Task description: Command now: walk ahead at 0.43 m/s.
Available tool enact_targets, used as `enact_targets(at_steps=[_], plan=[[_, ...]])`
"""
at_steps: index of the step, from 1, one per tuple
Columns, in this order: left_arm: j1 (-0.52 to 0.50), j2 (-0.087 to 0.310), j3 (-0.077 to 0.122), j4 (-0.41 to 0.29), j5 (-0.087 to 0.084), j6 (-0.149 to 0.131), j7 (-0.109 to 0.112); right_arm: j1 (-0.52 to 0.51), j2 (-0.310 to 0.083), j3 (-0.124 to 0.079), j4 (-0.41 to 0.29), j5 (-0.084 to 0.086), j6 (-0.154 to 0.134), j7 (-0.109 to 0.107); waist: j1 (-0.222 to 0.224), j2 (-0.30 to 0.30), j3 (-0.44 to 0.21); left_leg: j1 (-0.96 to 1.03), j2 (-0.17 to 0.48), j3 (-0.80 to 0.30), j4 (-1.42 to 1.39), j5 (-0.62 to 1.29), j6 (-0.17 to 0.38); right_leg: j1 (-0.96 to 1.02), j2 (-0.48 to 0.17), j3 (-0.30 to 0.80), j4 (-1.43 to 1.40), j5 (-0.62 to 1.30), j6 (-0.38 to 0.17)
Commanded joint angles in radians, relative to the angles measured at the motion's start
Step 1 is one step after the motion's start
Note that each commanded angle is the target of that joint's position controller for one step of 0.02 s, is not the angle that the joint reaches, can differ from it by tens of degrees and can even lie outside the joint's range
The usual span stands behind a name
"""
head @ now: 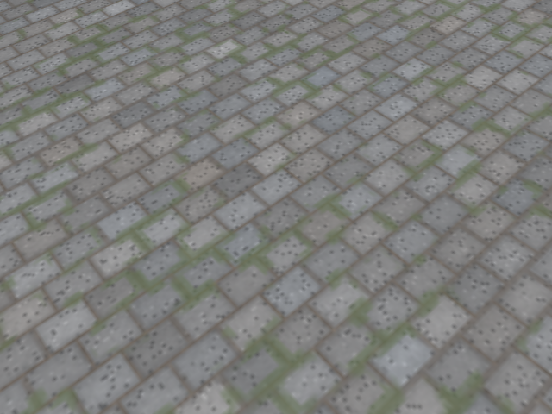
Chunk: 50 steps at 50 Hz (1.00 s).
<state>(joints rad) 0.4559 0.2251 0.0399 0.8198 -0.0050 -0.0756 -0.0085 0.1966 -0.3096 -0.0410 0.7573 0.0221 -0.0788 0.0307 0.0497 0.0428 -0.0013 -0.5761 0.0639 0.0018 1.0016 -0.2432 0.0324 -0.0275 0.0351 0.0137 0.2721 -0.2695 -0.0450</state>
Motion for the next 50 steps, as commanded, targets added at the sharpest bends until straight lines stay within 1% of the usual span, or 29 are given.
enact_targets(at_steps=[1,4,8,10,11,12,13,14,15,16,17,18,19,21,24,28,33,35,37,38,39,40,41,42,43,44,45,47,50], plan=[[0.0,0.154,0.03,-0.049,-0.006,-0.001,0.017,-0.173,0.008,0.014,-0.118,-0.008,-0.019,0.019,0.02,-0.115,0.092,-0.169,0.011,0.023,-0.197,0.129,-0.037,0.036,-0.21,0.147,-0.14,0.307,-0.153],[0.029,0.196,0.037,-0.032,-0.007,-0.001,0.025,-0.255,-0.002,0.017,-0.15,-0.001,-0.023,0.022,0.037,-0.14,0.114,-0.028,-0.028,0.044,-0.376,0.248,-0.044,-0.046,-0.217,0.114,-0.173,0.265,-0.146],[0.007,0.212,0.046,-0.01,-0.019,0.001,0.025,-0.243,-0.059,-0.003,-0.163,0.003,-0.025,0.023,-0.018,-0.146,0.111,0.029,-0.035,0.007,-0.458,0.24,0.016,0.051,-0.279,0.103,-0.115,0.417,-0.111],[-0.018,0.23,0.053,-0.011,-0.009,0.013,0.025,-0.11,-0.104,-0.029,-0.132,-0.002,-0.02,0.013,-0.1,-0.161,-0.002,0.221,-0.087,0.047,-0.46,0.192,0.06,0.082,-0.256,0.062,0.079,0.757,-0.078],[-0.019,0.218,0.047,-0.015,-0.002,0.021,0.028,0.049,-0.136,-0.049,-0.085,0.0,-0.013,0.002,-0.174,-0.148,-0.104,0.436,-0.1,0.061,-0.459,0.191,0.085,0.017,-0.212,0.03,0.274,0.821,-0.051],[0.0,0.174,0.028,-0.04,0.02,0.023,0.032,0.222,-0.199,-0.066,-0.053,-0.008,-0.004,-0.012,-0.226,-0.029,-0.246,0.745,0.089,-0.159,-0.427,0.152,0.142,-0.208,-0.158,0.008,0.594,0.513,-0.021],[0.157,0.02,-0.011,-0.044,0.002,0.004,0.022,0.256,-0.26,-0.072,-0.034,-0.025,-0.006,0.0,-0.121,0.284,-0.392,0.986,0.313,-0.701,-0.619,-0.188,0.297,-0.535,0.041,0.055,0.941,-0.264,0.036],[0.087,0.134,0.011,-0.028,-0.025,-0.015,0.015,0.22,-0.159,-0.049,-0.039,-0.012,-0.01,0.001,-0.154,0.188,-0.316,0.918,0.294,-0.804,-0.743,-0.34,0.268,-0.644,-0.002,0.154,1.057,-0.287,0.023],[-0.032,0.188,0.028,-0.062,-0.048,-0.025,0.009,0.142,-0.122,-0.039,-0.044,-0.009,-0.011,-0.003,-0.142,0.111,-0.148,0.776,0.274,-0.639,-0.751,-0.291,0.228,-0.711,-0.054,0.116,1.067,-0.197,0.011],[-0.096,0.186,0.024,-0.076,-0.039,-0.031,0.015,0.078,-0.113,-0.036,-0.052,-0.015,-0.013,-0.002,-0.113,0.003,-0.075,0.627,0.238,-0.514,-0.762,-0.148,0.209,-0.672,-0.106,0.089,1.021,-0.101,0.006],[-0.124,0.177,0.028,-0.08,-0.02,-0.032,0.019,0.036,-0.097,-0.033,-0.054,-0.028,-0.017,0.002,-0.082,-0.017,-0.034,0.512,0.198,-0.42,-0.779,-0.02,0.201,-0.631,-0.14,0.082,0.967,-0.041,0.007],[-0.104,0.167,0.03,-0.073,-0.014,-0.023,0.019,0.013,-0.072,-0.027,-0.054,-0.041,-0.022,0.003,-0.047,0.01,-0.035,0.447,0.163,-0.352,-0.805,0.047,0.196,-0.57,-0.168,0.092,0.94,-0.001,0.006],[-0.082,0.148,0.027,-0.065,-0.014,-0.013,0.019,0.006,-0.063,-0.026,-0.049,-0.038,-0.028,0.005,-0.031,0.032,-0.039,0.412,0.15,-0.315,-0.832,0.078,0.205,-0.539,-0.176,0.089,0.917,0.016,0.012],[-0.087,0.129,0.024,-0.064,-0.007,0.007,0.023,0.019,-0.065,-0.028,-0.028,-0.025,-0.042,0.006,-0.019,0.025,-0.013,0.361,0.141,-0.25,-0.871,0.125,0.224,-0.545,-0.188,0.074,0.865,0.034,0.029],[-0.208,0.126,0.021,-0.107,0.008,0.008,0.027,0.063,-0.097,-0.035,0.001,-0.021,-0.041,-0.005,-0.044,-0.004,0.045,0.37,0.135,-0.195,-0.907,0.175,0.23,-0.649,-0.199,0.065,0.714,0.165,0.06],[-0.349,0.099,0.007,-0.141,0.003,-0.014,0.012,0.126,-0.121,-0.037,0.027,-0.011,-0.025,-0.02,-0.099,-0.012,0.063,0.412,0.094,-0.1,-0.904,0.236,0.183,-0.624,-0.162,0.024,0.437,0.377,0.062],[-0.503,0.097,-0.001,-0.197,-0.011,-0.029,-0.02,0.231,-0.134,-0.036,0.08,-0.004,0.002,-0.025,-0.153,-0.01,0.088,0.568,0.145,-0.103,-0.848,0.269,0.177,-0.643,-0.121,0.002,0.277,0.372,0.044],[-0.527,0.108,0.001,-0.216,-0.012,-0.034,-0.034,0.243,-0.142,-0.039,0.093,-0.004,0.016,-0.029,-0.143,0.003,0.083,0.647,0.178,-0.117,-0.799,0.34,0.166,-0.65,-0.107,0.005,0.24,0.293,0.02],[-0.48,0.134,0.011,-0.21,-0.011,-0.036,-0.04,0.227,-0.157,-0.044,0.095,-0.004,0.026,-0.035,-0.103,0.03,0.044,0.69,0.187,-0.115,-0.724,0.51,0.145,-0.56,-0.077,-0.014,0.214,0.211,-0.009],[-0.4,0.16,0.024,-0.19,-0.009,-0.037,-0.037,0.207,-0.167,-0.046,0.091,-0.005,0.031,-0.037,-0.052,0.045,-0.011,0.686,0.168,-0.095,-0.629,0.683,0.13,-0.433,-0.045,-0.042,0.196,0.196,-0.032],[-0.246,0.207,0.049,-0.144,-0.007,-0.036,-0.029,0.193,-0.153,-0.038,0.084,-0.009,0.035,-0.039,0.025,0.032,-0.113,0.624,0.118,-0.054,-0.449,0.756,0.102,-0.205,-0.037,-0.051,0.18,0.235,-0.068],[-0.052,0.279,0.069,-0.106,0.006,-0.031,-0.017,0.19,-0.111,-0.018,0.052,-0.031,0.03,-0.042,0.093,-0.059,-0.275,0.408,0.063,-0.019,-0.148,0.503,0.069,0.126,-0.214,0.141,0.235,0.284,-0.137],[-0.01,0.335,0.082,-0.083,0.003,-0.024,-0.02,0.33,0.021,0.019,0.045,-0.026,0.008,-0.029,0.017,-0.321,-0.392,-0.015,-0.127,-0.018,0.187,-0.23,0.002,0.467,-0.431,0.612,0.154,0.068,-0.292],[-0.007,0.227,0.055,-0.091,-0.004,-0.022,-0.018,0.26,-0.086,-0.003,0.056,-0.004,-0.011,-0.025,0.067,-0.221,-0.362,-0.129,-0.093,-0.144,0.29,-0.33,0.013,0.444,-0.42,0.687,0.067,-0.042,-0.262],[-0.083,0.198,0.042,-0.098,-0.003,-0.021,-0.015,0.158,-0.134,-0.02,0.02,0.021,-0.024,-0.02,0.056,-0.177,-0.205,-0.185,-0.042,-0.125,0.297,-0.246,0.023,0.313,-0.387,0.531,0.04,0.002,-0.222],[-0.155,0.184,0.037,-0.107,0.002,-0.02,-0.013,0.11,-0.122,-0.017,0.01,0.022,-0.027,-0.023,0.025,-0.097,-0.119,-0.155,0.005,-0.097,0.255,-0.157,0.018,0.167,-0.353,0.409,0.013,0.114,-0.201],[-0.2,0.158,0.032,-0.109,0.008,-0.023,-0.016,0.089,-0.112,-0.02,0.01,0.008,-0.022,-0.024,-0.001,-0.073,-0.057,-0.126,0.032,-0.092,0.201,-0.102,0.008,0.056,-0.319,0.326,-0.023,0.19,-0.193],[-0.235,0.133,0.028,-0.1,0.017,-0.037,-0.019,0.141,-0.077,-0.022,0.029,0.009,0.006,-0.025,-0.05,-0.118,-0.038,-0.023,0.063,-0.104,0.155,-0.041,-0.007,-0.063,-0.277,0.215,-0.089,0.233,-0.179],[-0.236,0.156,0.038,-0.066,0.018,-0.055,-0.015,0.123,-0.047,-0.02,0.019,0.006,0.035,-0.032,-0.066,-0.112,0.016,-0.051,0.065,-0.119,0.093,0.03,-0.034,-0.137,-0.274,0.096,-0.149,0.304,-0.183]])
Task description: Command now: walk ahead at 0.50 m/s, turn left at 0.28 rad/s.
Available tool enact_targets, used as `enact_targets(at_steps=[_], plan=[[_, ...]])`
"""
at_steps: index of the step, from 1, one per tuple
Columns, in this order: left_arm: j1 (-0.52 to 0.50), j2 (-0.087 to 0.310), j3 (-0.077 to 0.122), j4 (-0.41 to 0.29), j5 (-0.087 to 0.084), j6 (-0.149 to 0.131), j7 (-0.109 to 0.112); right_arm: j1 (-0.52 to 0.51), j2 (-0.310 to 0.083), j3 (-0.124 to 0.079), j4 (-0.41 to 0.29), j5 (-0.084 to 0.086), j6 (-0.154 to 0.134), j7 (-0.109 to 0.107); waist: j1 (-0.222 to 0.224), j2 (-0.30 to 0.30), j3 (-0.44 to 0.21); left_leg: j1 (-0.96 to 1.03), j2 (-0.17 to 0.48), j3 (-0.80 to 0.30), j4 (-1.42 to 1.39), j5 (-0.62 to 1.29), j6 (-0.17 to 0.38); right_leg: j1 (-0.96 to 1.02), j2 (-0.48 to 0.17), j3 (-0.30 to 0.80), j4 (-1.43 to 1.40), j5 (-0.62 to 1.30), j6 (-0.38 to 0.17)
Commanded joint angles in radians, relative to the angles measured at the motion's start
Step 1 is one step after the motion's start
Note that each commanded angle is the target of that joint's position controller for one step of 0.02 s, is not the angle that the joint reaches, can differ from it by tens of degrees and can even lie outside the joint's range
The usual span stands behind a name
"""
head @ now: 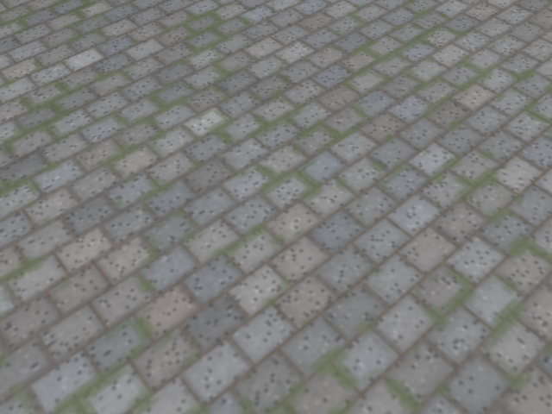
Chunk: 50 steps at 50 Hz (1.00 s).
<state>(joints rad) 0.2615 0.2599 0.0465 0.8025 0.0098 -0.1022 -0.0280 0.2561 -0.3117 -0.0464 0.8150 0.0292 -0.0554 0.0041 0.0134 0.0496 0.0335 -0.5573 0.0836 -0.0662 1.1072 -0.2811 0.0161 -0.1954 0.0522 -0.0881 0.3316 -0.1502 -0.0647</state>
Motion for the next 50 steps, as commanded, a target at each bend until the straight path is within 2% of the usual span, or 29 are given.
enact_targets(at_steps=[1,6,11,14,15,16,17,18,19,20,21,22,23,24,26,29,32,35,38,41,42,43,44,45,46,47,48,49,50], plan=[[-0.035,0.128,0.034,-0.039,0.006,-0.028,0.008,0.037,-0.044,-0.015,-0.05,-0.004,0.014,-0.007,-0.024,-0.111,-0.004,-0.1,0.044,-0.061,-0.056,0.114,-0.025,0.036,-0.289,0.166,-0.217,0.201,-0.16],[-0.02,0.158,0.039,-0.009,0.001,-0.019,0.027,-0.105,-0.018,-0.007,-0.095,-0.011,-0.001,0.016,0.025,-0.096,0.027,-0.081,0.024,0.009,-0.352,0.368,-0.02,0.075,-0.257,0.009,-0.236,0.227,-0.114],[0.053,0.19,0.052,0.038,-0.02,0.016,0.036,-0.235,-0.015,-0.003,-0.176,-0.01,-0.001,0.045,0.066,-0.083,0.062,-0.155,0.011,0.058,-0.477,0.296,0.023,0.267,-0.326,-0.034,-0.169,0.296,-0.095],[0.027,0.223,0.064,0.033,-0.027,0.042,0.046,-0.202,-0.046,-0.021,-0.203,-0.01,0.005,0.059,0.018,-0.119,0.011,-0.055,-0.051,0.131,-0.49,0.146,0.073,0.329,-0.34,-0.074,-0.019,0.651,-0.06],[0.016,0.235,0.068,0.027,-0.027,0.051,0.052,-0.127,-0.073,-0.037,-0.192,-0.01,0.009,0.058,-0.028,-0.134,-0.041,0.052,-0.091,0.16,-0.487,0.104,0.096,0.322,-0.33,-0.091,0.101,0.799,-0.047],[-0.001,0.233,0.066,0.019,-0.028,0.06,0.058,0.018,-0.115,-0.065,-0.158,-0.007,0.011,0.052,-0.111,-0.118,-0.118,0.252,-0.138,0.175,-0.538,0.138,0.129,0.259,-0.294,-0.12,0.297,0.835,-0.019],[0.013,0.204,0.052,0.002,-0.015,0.055,0.062,0.189,-0.192,-0.101,-0.119,-0.003,0.02,0.032,-0.182,-0.031,-0.214,0.56,-0.074,0.025,-0.565,0.158,0.182,0.036,-0.25,-0.123,0.586,0.597,0.023],[0.112,0.052,0.005,-0.05,0.018,0.027,0.044,0.175,-0.299,-0.117,-0.123,0.003,0.018,0.022,-0.064,0.233,-0.287,0.893,0.18,-0.532,-0.645,0.017,0.362,-0.427,-0.038,-0.061,0.94,-0.34,0.09],[0.036,0.12,0.01,-0.056,-0.013,-0.016,0.026,0.201,-0.229,-0.094,-0.155,-0.005,0.005,0.025,-0.126,0.13,-0.419,0.972,0.252,-0.787,-0.791,-0.098,0.414,-0.552,-0.009,0.176,1.068,-0.455,0.078],[-0.061,0.171,0.024,-0.089,-0.051,-0.038,0.015,0.167,-0.175,-0.079,-0.149,-0.015,-0.006,0.026,-0.141,0.076,-0.281,0.891,0.225,-0.642,-0.812,-0.042,0.358,-0.635,-0.064,0.194,1.06,-0.361,0.055],[-0.087,0.162,0.018,-0.097,-0.044,-0.05,0.018,0.108,-0.15,-0.072,-0.156,-0.012,-0.012,0.024,-0.102,-0.006,-0.187,0.745,0.18,-0.511,-0.81,0.053,0.32,-0.611,-0.109,0.183,0.975,-0.269,0.042],[-0.093,0.162,0.023,-0.09,-0.019,-0.051,0.026,0.039,-0.123,-0.064,-0.17,-0.014,-0.012,0.023,-0.06,-0.049,-0.127,0.605,0.143,-0.418,-0.819,0.168,0.293,-0.551,-0.141,0.178,0.884,-0.216,0.048],[-0.068,0.171,0.03,-0.081,-0.009,-0.04,0.027,-0.005,-0.089,-0.051,-0.188,-0.026,-0.012,0.02,-0.023,-0.033,-0.11,0.515,0.119,-0.349,-0.839,0.271,0.282,-0.476,-0.168,0.18,0.837,-0.177,0.054],[-0.047,0.166,0.032,-0.077,-0.006,-0.026,0.026,-0.022,-0.081,-0.047,-0.195,-0.03,-0.013,0.018,-0.006,-0.018,-0.103,0.46,0.107,-0.318,-0.861,0.329,0.282,-0.432,-0.175,0.173,0.807,-0.157,0.065],[-0.03,0.132,0.026,-0.072,0.002,-0.004,0.026,-0.008,-0.09,-0.048,-0.182,-0.024,-0.02,0.011,0.004,-0.017,-0.089,0.393,0.09,-0.238,-0.887,0.443,0.287,-0.406,-0.177,0.146,0.735,-0.115,0.096],[-0.122,0.102,0.014,-0.1,0.004,0.005,0.029,0.036,-0.113,-0.051,-0.153,-0.021,-0.021,-0.005,-0.026,-0.005,-0.045,0.365,0.051,-0.146,-0.912,0.474,0.254,-0.433,-0.17,0.127,0.549,0.062,0.123],[-0.218,0.082,0.005,-0.121,-0.004,-0.002,0.019,0.074,-0.119,-0.049,-0.128,-0.018,-0.018,-0.011,-0.071,0.01,-0.027,0.364,0.018,-0.096,-0.915,0.372,0.205,-0.382,-0.136,0.111,0.335,0.259,0.118],[-0.298,0.087,0.004,-0.145,-0.016,-0.011,0.007,0.122,-0.127,-0.049,-0.096,-0.014,-0.017,-0.01,-0.106,0.018,0.009,0.421,0.058,-0.131,-0.913,0.291,0.202,-0.386,-0.117,0.113,0.236,0.309,0.099],[-0.341,0.102,0.008,-0.17,-0.015,-0.021,-0.009,0.158,-0.129,-0.052,-0.067,-0.014,-0.005,-0.014,-0.111,0.019,0.023,0.566,0.115,-0.173,-0.85,0.362,0.197,-0.456,-0.106,0.12,0.176,0.212,0.061],[-0.271,0.128,0.019,-0.16,-0.015,-0.026,-0.015,0.143,-0.143,-0.057,-0.058,-0.014,0.009,-0.021,-0.061,0.049,-0.011,0.631,0.13,-0.178,-0.756,0.592,0.168,-0.355,-0.072,0.093,0.145,0.088,0.014],[-0.175,0.151,0.033,-0.134,-0.014,-0.028,-0.01,0.122,-0.144,-0.055,-0.062,-0.016,0.013,-0.022,-0.006,0.051,-0.073,0.619,0.097,-0.149,-0.653,0.757,0.151,-0.21,-0.04,0.061,0.117,0.1,-0.012],[-0.029,0.192,0.051,-0.099,-0.007,-0.028,-0.005,0.108,-0.121,-0.043,-0.073,-0.023,0.014,-0.021,0.064,0.033,-0.189,0.529,0.048,-0.109,-0.471,0.763,0.122,0.035,-0.086,0.098,0.142,0.157,-0.058],[0.127,0.269,0.07,-0.081,0.01,-0.027,0.002,0.166,-0.056,-0.021,-0.099,-0.034,0.006,-0.018,0.086,-0.118,-0.353,0.222,-0.065,-0.059,-0.133,0.447,0.064,0.421,-0.304,0.403,0.171,0.151,-0.176],[0.186,0.257,0.071,-0.045,-0.007,-0.018,-0.006,0.254,-0.007,-0.003,-0.083,-0.022,-0.011,-0.013,0.065,-0.334,-0.432,-0.056,-0.186,-0.067,0.115,-0.291,0.02,0.614,-0.447,0.774,0.051,-0.037,-0.275],[0.161,0.177,0.048,-0.05,-0.03,-0.014,-0.005,0.166,-0.101,-0.022,-0.089,-0.004,-0.021,-0.007,0.095,-0.225,-0.315,-0.171,-0.126,-0.119,0.199,-0.283,0.026,0.546,-0.42,0.754,-0.001,-0.204,-0.231],[0.081,0.154,0.039,-0.061,-0.027,-0.006,0.001,0.072,-0.123,-0.028,-0.115,0.005,-0.028,-0.003,0.081,-0.158,-0.174,-0.207,-0.072,-0.073,0.183,-0.185,0.028,0.398,-0.387,0.616,-0.032,-0.191,-0.193],[0.021,0.143,0.033,-0.07,-0.016,0.0,0.002,0.02,-0.116,-0.027,-0.127,-0.006,-0.033,-0.004,0.056,-0.097,-0.093,-0.182,-0.03,-0.039,0.127,-0.105,0.025,0.257,-0.348,0.525,-0.065,-0.106,-0.177],[-0.012,0.122,0.024,-0.075,-0.005,0.0,0.001,0.008,-0.107,-0.032,-0.126,-0.017,-0.031,-0.004,0.029,-0.089,-0.047,-0.145,-0.001,-0.03,0.074,-0.057,0.018,0.162,-0.313,0.461,-0.096,-0.017,-0.17],[-0.027,0.114,0.02,-0.075,0.002,-0.002,0.0,0.035,-0.09,-0.032,-0.121,-0.018,-0.026,-0.003,0.0,-0.115,-0.048,-0.091,0.018,-0.028,0.045,-0.029,0.012,0.106,-0.291,0.419,-0.122,0.037,-0.168]])
Over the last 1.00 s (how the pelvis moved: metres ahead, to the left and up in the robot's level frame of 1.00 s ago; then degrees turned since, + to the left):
0.56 0.01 0.00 2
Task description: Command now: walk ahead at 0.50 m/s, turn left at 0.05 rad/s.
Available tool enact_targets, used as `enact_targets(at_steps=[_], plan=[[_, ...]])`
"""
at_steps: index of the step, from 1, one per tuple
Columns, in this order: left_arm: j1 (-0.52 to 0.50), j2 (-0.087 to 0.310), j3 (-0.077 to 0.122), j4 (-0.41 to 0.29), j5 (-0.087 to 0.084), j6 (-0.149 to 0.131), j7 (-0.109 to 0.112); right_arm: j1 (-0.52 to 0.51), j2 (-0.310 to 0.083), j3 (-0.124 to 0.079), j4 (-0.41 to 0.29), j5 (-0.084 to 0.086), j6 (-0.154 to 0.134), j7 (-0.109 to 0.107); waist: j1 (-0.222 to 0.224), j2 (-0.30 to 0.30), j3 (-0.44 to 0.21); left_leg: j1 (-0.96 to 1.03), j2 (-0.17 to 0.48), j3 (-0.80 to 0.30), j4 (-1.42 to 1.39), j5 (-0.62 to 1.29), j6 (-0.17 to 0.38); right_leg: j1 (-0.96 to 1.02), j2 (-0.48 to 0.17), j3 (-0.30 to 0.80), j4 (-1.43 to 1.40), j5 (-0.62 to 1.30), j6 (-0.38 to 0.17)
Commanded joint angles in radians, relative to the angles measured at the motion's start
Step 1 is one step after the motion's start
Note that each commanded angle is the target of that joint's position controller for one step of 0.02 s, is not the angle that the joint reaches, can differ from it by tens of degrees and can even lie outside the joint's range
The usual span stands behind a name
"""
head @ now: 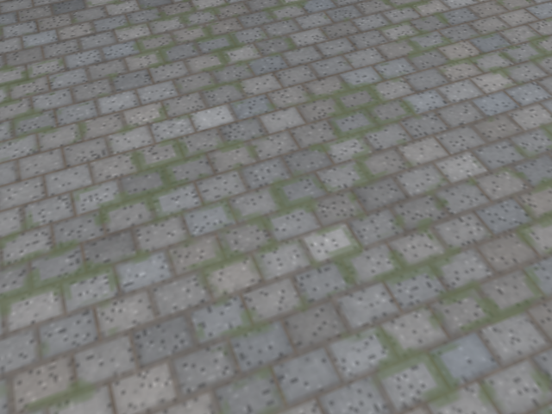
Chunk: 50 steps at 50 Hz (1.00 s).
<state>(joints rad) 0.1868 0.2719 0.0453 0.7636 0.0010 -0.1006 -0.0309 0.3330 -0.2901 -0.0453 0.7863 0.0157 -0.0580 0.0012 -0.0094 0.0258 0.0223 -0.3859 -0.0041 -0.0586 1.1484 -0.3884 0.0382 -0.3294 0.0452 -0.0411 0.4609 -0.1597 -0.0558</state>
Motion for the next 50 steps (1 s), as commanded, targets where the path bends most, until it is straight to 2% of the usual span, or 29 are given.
enact_targets(at_steps=[1,4,8,13,14,16,17,18,19,20,21,22,23,24,25,27,29,33,37,40,41,42,43,44,45,46,47,48,50], plan=[[0.045,0.102,0.022,-0.032,0.007,-0.007,0.002,-0.019,-0.09,-0.029,-0.084,-0.003,-0.016,0.0,0.01,-0.107,-0.042,-0.234,0.113,-0.027,-0.026,0.088,-0.019,0.21,-0.27,0.337,-0.274,0.085,-0.184],[0.056,0.136,0.031,-0.009,-0.003,-0.014,0.007,-0.064,-0.06,-0.02,-0.101,-0.013,-0.005,-0.006,0.005,-0.101,-0.013,-0.259,0.131,-0.001,-0.149,0.159,-0.051,0.162,-0.259,0.244,-0.321,0.197,-0.2],[0.097,0.159,0.036,0.018,-0.012,-0.001,0.019,-0.198,-0.032,-0.007,-0.13,-0.013,-0.018,0.002,0.048,-0.086,0.006,-0.232,0.114,0.027,-0.42,0.394,-0.058,0.17,-0.211,0.135,-0.332,0.239,-0.158],[0.196,0.176,0.041,0.071,-0.026,0.019,0.023,-0.345,-0.038,-0.006,-0.176,0.0,-0.032,0.024,0.098,-0.084,0.038,-0.211,0.077,0.032,-0.591,0.452,-0.04,0.27,-0.256,0.152,-0.29,0.204,-0.143],[0.197,0.176,0.041,0.079,-0.026,0.028,0.027,-0.356,-0.046,-0.01,-0.185,-0.004,-0.037,0.028,0.088,-0.085,0.047,-0.207,0.067,0.024,-0.623,0.424,-0.029,0.296,-0.264,0.165,-0.252,0.266,-0.131],[0.189,0.187,0.046,0.086,-0.022,0.044,0.037,-0.305,-0.075,-0.022,-0.175,-0.017,-0.048,0.033,0.048,-0.107,0.009,-0.118,0.036,0.025,-0.671,0.389,-0.007,0.339,-0.261,0.186,-0.147,0.42,-0.096],[0.16,0.191,0.046,0.078,-0.023,0.049,0.041,-0.217,-0.096,-0.034,-0.149,-0.027,-0.054,0.03,-0.005,-0.11,-0.045,0.015,0.012,0.046,-0.714,0.439,0.013,0.326,-0.229,0.175,-0.049,0.531,-0.069],[0.156,0.167,0.037,0.067,-0.017,0.047,0.042,-0.11,-0.143,-0.052,-0.119,-0.04,-0.06,0.023,-0.053,-0.085,-0.136,0.221,0.047,0.036,-0.72,0.619,0.042,0.255,-0.166,0.147,0.098,0.504,-0.026],[0.167,0.097,0.012,0.028,0.013,0.039,0.04,0.021,-0.223,-0.068,-0.11,-0.065,-0.057,0.011,-0.083,0.062,-0.304,0.561,0.264,-0.147,-0.609,1.002,0.119,0.017,-0.075,0.107,0.4,0.135,0.031],[0.339,0.031,-0.011,0.047,-0.003,0.033,0.037,0.028,-0.238,-0.069,-0.114,-0.054,-0.034,0.011,-0.037,0.289,-0.482,0.804,0.499,-0.427,-0.606,1.105,0.284,-0.244,0.025,0.109,0.71,-0.56,0.082],[0.295,0.155,0.022,0.063,-0.026,0.04,0.039,0.018,-0.167,-0.055,-0.133,-0.039,-0.013,0.008,-0.077,0.159,-0.481,0.713,0.44,-0.409,-0.656,0.94,0.254,-0.269,-0.019,0.194,0.799,-0.54,0.089],[0.201,0.175,0.035,0.033,-0.042,0.05,0.043,-0.048,-0.13,-0.042,-0.134,-0.029,-0.005,0.002,-0.062,0.123,-0.327,0.598,0.399,-0.284,-0.687,0.853,0.219,-0.344,-0.054,0.156,0.814,-0.485,0.094],[0.167,0.155,0.035,0.029,-0.034,0.066,0.051,-0.107,-0.106,-0.033,-0.127,-0.024,-0.001,-0.002,-0.035,0.079,-0.234,0.462,0.356,-0.211,-0.73,0.796,0.199,-0.341,-0.091,0.128,0.783,-0.421,0.107],[0.168,0.145,0.041,0.032,-0.024,0.088,0.058,-0.161,-0.082,-0.027,-0.123,-0.025,0.001,-0.001,-0.002,0.077,-0.167,0.327,0.328,-0.145,-0.778,0.722,0.188,-0.293,-0.117,0.12,0.746,-0.374,0.118],[0.192,0.123,0.041,0.031,-0.024,0.113,0.063,-0.201,-0.086,-0.029,-0.117,-0.037,-0.001,0.001,0.032,0.107,-0.133,0.2,0.305,-0.089,-0.831,0.663,0.184,-0.208,-0.127,0.105,0.731,-0.328,0.127],[0.207,0.095,0.043,0.017,-0.021,0.142,0.071,-0.259,-0.09,-0.034,-0.112,-0.05,-0.008,0.0,0.06,0.124,-0.101,0.095,0.298,-0.013,-0.893,0.602,0.203,-0.153,-0.122,0.077,0.692,-0.27,0.139],[0.168,0.091,0.047,-0.013,-0.013,0.15,0.072,-0.269,-0.106,-0.041,-0.098,-0.046,-0.01,-0.01,0.057,0.11,-0.096,0.1,0.312,0.028,-0.916,0.568,0.211,-0.164,-0.137,0.078,0.615,-0.2,0.135],[0.079,0.087,0.046,-0.062,-0.009,0.151,0.049,-0.279,-0.133,-0.051,-0.075,-0.035,0.011,-0.031,0.031,0.084,-0.105,0.133,0.32,0.102,-0.929,0.456,0.201,-0.113,-0.15,0.053,0.436,-0.084,0.113],[0.013,0.109,0.056,-0.109,-0.01,0.163,0.027,-0.257,-0.168,-0.064,-0.048,-0.015,0.038,-0.025,0.008,0.081,-0.086,0.211,0.356,0.112,-0.887,0.408,0.182,-0.092,-0.134,0.014,0.314,-0.14,0.084],[0.033,0.11,0.065,-0.118,-0.009,0.167,0.015,-0.265,-0.178,-0.071,-0.031,0.01,0.053,-0.022,0.036,0.077,-0.085,0.243,0.345,0.142,-0.779,0.401,0.119,0.002,-0.097,-0.034,0.114,-0.08,0.038],[0.056,0.13,0.074,-0.113,-0.004,0.165,0.02,-0.224,-0.156,-0.067,-0.01,0.014,0.056,-0.02,0.04,0.045,-0.088,0.218,0.307,0.173,-0.702,0.344,0.066,0.076,-0.076,-0.021,0.025,0.016,0.009],[0.096,0.213,0.1,-0.11,-0.004,0.161,0.036,-0.178,-0.112,-0.058,0.003,-0.008,0.058,-0.015,0.03,-0.121,-0.096,0.112,0.215,0.255,-0.499,0.21,-0.02,0.195,-0.164,0.135,-0.07,0.319,-0.046],[0.105,0.32,0.117,-0.136,0.001,0.157,0.054,-0.208,-0.066,-0.039,-0.045,-0.056,0.057,-0.01,0.007,-0.4,-0.088,-0.212,0.052,0.282,-0.189,-0.263,-0.125,0.345,-0.392,0.473,-0.065,0.676,-0.217],[0.132,0.288,0.107,-0.143,0.029,0.131,0.042,-0.289,-0.1,-0.049,-0.065,-0.045,0.054,-0.017,0.081,-0.272,-0.175,-0.272,0.01,0.085,-0.006,-0.316,-0.124,0.317,-0.436,0.537,-0.092,0.595,-0.325],[0.105,0.266,0.1,-0.14,0.028,0.109,0.035,-0.317,-0.118,-0.057,-0.067,-0.016,0.057,-0.021,0.069,-0.187,-0.156,-0.296,0.027,0.036,0.046,-0.241,-0.105,0.305,-0.382,0.454,-0.105,0.524,-0.289],[0.048,0.242,0.096,-0.143,0.009,0.098,0.041,-0.3,-0.113,-0.059,-0.054,-0.009,0.06,-0.029,0.038,-0.144,-0.136,-0.31,0.043,0.014,0.027,-0.15,-0.092,0.289,-0.333,0.392,-0.099,0.448,-0.229],[0.003,0.204,0.083,-0.153,-0.008,0.099,0.047,-0.291,-0.124,-0.064,-0.04,-0.018,0.062,-0.038,0.022,-0.119,-0.127,-0.309,0.053,0.002,-0.001,-0.095,-0.089,0.271,-0.31,0.364,-0.1,0.411,-0.192],[-0.027,0.193,0.076,-0.161,-0.013,0.103,0.054,-0.284,-0.129,-0.068,-0.039,-0.024,0.063,-0.042,0.004,-0.133,-0.127,-0.266,0.046,0.002,-0.006,-0.05,-0.093,0.23,-0.292,0.344,-0.103,0.424,-0.181],[-0.028,0.188,0.072,-0.171,-0.004,0.108,0.063,-0.263,-0.114,-0.067,-0.034,-0.019,0.06,-0.039,-0.007,-0.14,-0.151,-0.22,0.022,0.003,-0.047,0.007,-0.1,0.222,-0.266,0.328,-0.105,0.435,-0.181]])
Over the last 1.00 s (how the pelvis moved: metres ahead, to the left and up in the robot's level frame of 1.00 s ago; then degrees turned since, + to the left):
0.57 0.11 -0.01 20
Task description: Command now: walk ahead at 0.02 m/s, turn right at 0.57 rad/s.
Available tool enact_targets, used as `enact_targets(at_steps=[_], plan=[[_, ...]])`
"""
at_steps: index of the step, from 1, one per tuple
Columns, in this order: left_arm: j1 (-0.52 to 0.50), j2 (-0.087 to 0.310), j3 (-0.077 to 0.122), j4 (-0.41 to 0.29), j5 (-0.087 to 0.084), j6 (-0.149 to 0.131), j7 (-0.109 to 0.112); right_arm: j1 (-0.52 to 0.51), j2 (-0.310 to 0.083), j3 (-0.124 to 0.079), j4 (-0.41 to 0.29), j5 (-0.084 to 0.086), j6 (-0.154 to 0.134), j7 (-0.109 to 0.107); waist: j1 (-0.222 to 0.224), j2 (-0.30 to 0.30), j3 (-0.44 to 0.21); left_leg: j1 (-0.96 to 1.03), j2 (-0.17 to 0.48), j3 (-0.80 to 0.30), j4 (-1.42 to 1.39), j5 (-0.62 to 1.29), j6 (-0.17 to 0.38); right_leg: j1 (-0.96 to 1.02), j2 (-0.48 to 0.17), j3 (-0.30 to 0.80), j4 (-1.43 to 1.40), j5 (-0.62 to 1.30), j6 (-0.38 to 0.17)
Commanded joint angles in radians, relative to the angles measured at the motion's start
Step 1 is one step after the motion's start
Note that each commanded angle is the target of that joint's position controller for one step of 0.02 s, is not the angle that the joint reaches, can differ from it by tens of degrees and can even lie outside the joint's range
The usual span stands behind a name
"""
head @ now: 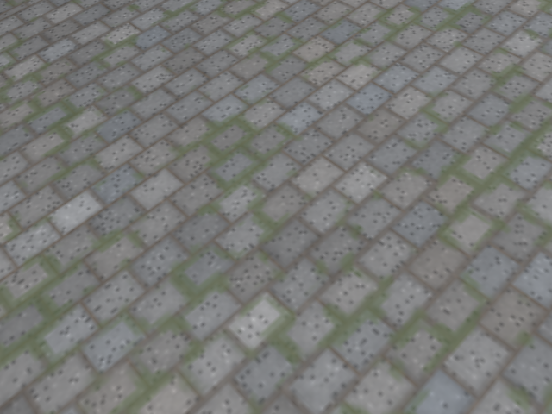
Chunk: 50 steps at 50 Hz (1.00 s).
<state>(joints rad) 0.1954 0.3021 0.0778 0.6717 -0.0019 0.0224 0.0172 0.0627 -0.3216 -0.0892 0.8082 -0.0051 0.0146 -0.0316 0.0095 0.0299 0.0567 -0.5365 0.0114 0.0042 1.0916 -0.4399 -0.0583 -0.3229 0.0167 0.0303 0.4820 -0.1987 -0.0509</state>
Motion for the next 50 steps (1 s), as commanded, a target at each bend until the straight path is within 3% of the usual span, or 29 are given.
enact_targets(at_steps=[1,4,10,13,14,15,16,17,18,19,20,22,25,28,32,34,35,36,37,38,39,40,41,43,47,50], plan=[[-0.031,0.161,0.041,-0.08,-0.002,-0.014,0.017,0.006,-0.073,-0.02,-0.056,0.006,-0.014,-0.006,-0.022,-0.142,-0.186,-0.064,-0.001,-0.062,-0.047,0.074,-0.008,0.225,-0.23,0.258,-0.125,0.46,-0.183],[-0.02,0.179,0.048,-0.081,-0.007,-0.007,0.025,-0.021,-0.052,-0.009,-0.063,0.006,-0.015,-0.001,-0.003,-0.152,-0.179,-0.017,-0.015,-0.075,-0.208,0.096,-0.024,0.219,-0.219,0.288,-0.119,0.367,-0.183],[-0.046,0.187,0.051,-0.092,-0.007,0.009,0.013,-0.011,-0.073,-0.012,-0.065,0.015,-0.026,0.018,0.01,-0.194,-0.149,0.123,-0.048,-0.085,-0.405,0.077,-0.012,0.141,-0.195,0.405,-0.107,0.247,-0.177],[-0.084,0.178,0.047,-0.102,-0.02,0.019,0.014,0.056,-0.077,-0.018,-0.052,0.016,-0.042,0.032,-0.032,-0.195,-0.157,0.244,-0.054,-0.071,-0.632,0.184,0.017,0.133,-0.154,0.444,-0.052,0.254,-0.135],[-0.085,0.165,0.042,-0.105,-0.024,0.022,0.018,0.092,-0.094,-0.025,-0.041,0.011,-0.045,0.032,-0.045,-0.173,-0.162,0.337,-0.018,-0.079,-0.73,0.295,0.037,0.086,-0.117,0.426,-0.016,0.179,-0.094],[-0.05,0.119,0.029,-0.109,-0.015,0.022,0.019,0.123,-0.161,-0.04,-0.042,-0.006,-0.041,0.027,-0.027,-0.028,-0.186,0.46,0.162,-0.23,-0.771,0.361,0.102,-0.034,-0.038,0.336,0.139,-0.045,-0.037],[-0.008,0.1,0.028,-0.13,-0.02,0.014,0.016,0.094,-0.234,-0.052,-0.043,-0.026,-0.029,0.022,0.027,0.244,-0.134,0.475,0.353,-0.467,-0.802,0.554,0.265,-0.249,0.136,0.131,0.321,-0.404,0.025],[-0.006,0.189,0.053,-0.117,-0.003,0.004,0.015,0.067,-0.179,-0.039,-0.07,-0.039,-0.035,0.018,0.002,0.2,-0.131,0.41,0.43,-0.517,-0.81,0.568,0.359,-0.268,0.062,0.136,0.564,-0.445,0.07],[0.008,0.228,0.072,-0.094,-0.013,0.007,0.011,0.01,-0.123,-0.022,-0.089,-0.031,-0.036,0.011,0.023,0.127,-0.113,0.382,0.367,-0.408,-0.797,0.536,0.327,-0.257,0.04,0.141,0.655,-0.371,0.081],[0.028,0.21,0.073,-0.07,-0.014,0.017,0.013,-0.035,-0.098,-0.016,-0.097,-0.017,-0.034,0.007,0.039,0.1,-0.088,0.372,0.291,-0.305,-0.785,0.484,0.273,-0.26,0.03,0.123,0.696,-0.31,0.099],[0.032,0.187,0.069,-0.063,-0.01,0.027,0.015,-0.042,-0.084,-0.01,-0.101,-0.002,-0.033,0.002,0.027,0.1,-0.076,0.389,0.259,-0.251,-0.783,0.464,0.251,-0.29,0.027,0.115,0.731,-0.255,0.114],[0.006,0.138,0.053,-0.079,-0.02,0.033,0.008,-0.008,-0.087,-0.006,-0.093,-0.001,-0.024,-0.008,0.004,0.108,-0.06,0.401,0.225,-0.163,-0.791,0.504,0.255,-0.299,0.017,0.066,0.713,-0.204,0.136],[-0.067,0.109,0.037,-0.123,-0.024,0.029,0.003,0.063,-0.115,-0.015,-0.083,-0.008,-0.01,-0.017,-0.051,0.135,-0.085,0.517,0.254,-0.131,-0.788,0.546,0.281,-0.318,-0.024,0.026,0.559,-0.189,0.157],[-0.078,0.09,0.022,-0.144,-0.016,0.029,-0.01,0.055,-0.157,-0.029,-0.09,-0.002,-0.002,-0.007,-0.061,0.148,-0.11,0.503,0.278,-0.08,-0.781,0.581,0.283,-0.204,-0.057,-0.02,0.402,-0.204,0.149],[-0.042,0.112,0.031,-0.146,-0.019,0.039,-0.025,0.048,-0.185,-0.04,-0.09,0.017,-0.001,0.013,-0.045,0.158,-0.111,0.467,0.302,-0.038,-0.743,0.6,0.261,-0.07,-0.045,-0.08,0.224,-0.169,0.109],[0.015,0.109,0.038,-0.128,-0.018,0.043,-0.032,0.027,-0.181,-0.039,-0.086,0.037,-0.003,0.016,0.0,0.139,-0.114,0.431,0.293,0.002,-0.665,0.56,0.21,0.045,-0.023,-0.109,0.035,-0.04,0.06],[0.056,0.129,0.05,-0.112,-0.015,0.043,-0.026,0.066,-0.148,-0.032,-0.067,0.039,-0.007,0.02,0.012,0.09,-0.126,0.367,0.262,0.047,-0.577,0.477,0.153,0.159,-0.006,-0.09,-0.06,0.059,0.025],[0.1,0.213,0.076,-0.111,-0.018,0.04,-0.012,0.106,-0.095,-0.017,-0.063,0.01,-0.01,0.025,0.009,-0.116,-0.146,0.18,0.175,0.138,-0.349,0.235,0.061,0.335,-0.135,0.116,-0.114,0.36,-0.038],[0.091,0.318,0.088,-0.146,0.001,0.027,-0.006,0.054,-0.047,0.005,-0.131,-0.032,-0.014,0.022,-0.002,-0.367,-0.146,-0.113,0.021,0.131,-0.092,-0.234,-0.02,0.395,-0.393,0.486,-0.103,0.628,-0.241],[0.119,0.261,0.074,-0.144,0.028,-0.001,-0.018,-0.028,-0.099,-0.012,-0.145,-0.013,-0.016,0.012,0.077,-0.239,-0.213,-0.121,0.011,-0.033,0.078,-0.26,-0.018,0.334,-0.413,0.501,-0.132,0.548,-0.327],[0.077,0.232,0.061,-0.133,0.026,-0.019,-0.02,-0.033,-0.117,-0.02,-0.147,0.009,-0.013,0.01,0.043,-0.199,-0.168,-0.129,0.032,-0.061,0.117,-0.179,0.0,0.295,-0.353,0.406,-0.143,0.456,-0.279],[0.019,0.207,0.056,-0.131,0.008,-0.026,-0.014,-0.008,-0.12,-0.025,-0.129,0.011,-0.01,0.004,0.012,-0.161,-0.135,-0.128,0.047,-0.07,0.09,-0.087,0.008,0.262,-0.29,0.337,-0.144,0.354,-0.216],[-0.025,0.182,0.045,-0.136,-0.007,-0.024,-0.008,0.001,-0.131,-0.029,-0.119,0.001,-0.007,-0.003,-0.002,-0.151,-0.117,-0.125,0.051,-0.076,0.057,-0.024,0.006,0.238,-0.26,0.309,-0.144,0.323,-0.18],[-0.047,0.171,0.034,-0.146,-0.003,-0.018,0.004,0.031,-0.122,-0.03,-0.113,-0.004,-0.008,0.0,-0.025,-0.163,-0.134,-0.051,0.02,-0.064,0.06,0.063,-0.008,0.184,-0.22,0.276,-0.148,0.36,-0.174],[-0.027,0.178,0.036,-0.142,-0.004,-0.013,0.015,0.016,-0.085,-0.017,-0.124,0.003,-0.01,0.004,-0.008,-0.163,-0.136,-0.031,-0.006,-0.072,-0.13,0.105,-0.029,0.207,-0.198,0.3,-0.139,0.285,-0.177],[-0.026,0.195,0.043,-0.143,-0.004,-0.005,0.015,-0.001,-0.079,-0.012,-0.136,0.004,-0.015,0.01,0.006,-0.177,-0.126,0.02,-0.021,-0.086,-0.256,0.095,-0.031,0.179,-0.191,0.353,-0.128,0.189,-0.18]])
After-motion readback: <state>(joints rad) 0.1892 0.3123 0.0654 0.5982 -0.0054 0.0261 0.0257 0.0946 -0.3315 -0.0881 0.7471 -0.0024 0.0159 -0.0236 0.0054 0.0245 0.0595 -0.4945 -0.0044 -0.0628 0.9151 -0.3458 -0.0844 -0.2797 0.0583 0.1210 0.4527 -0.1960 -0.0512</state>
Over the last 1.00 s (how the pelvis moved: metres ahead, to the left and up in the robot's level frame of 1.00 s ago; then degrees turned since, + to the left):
0.30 0.01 0.01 -23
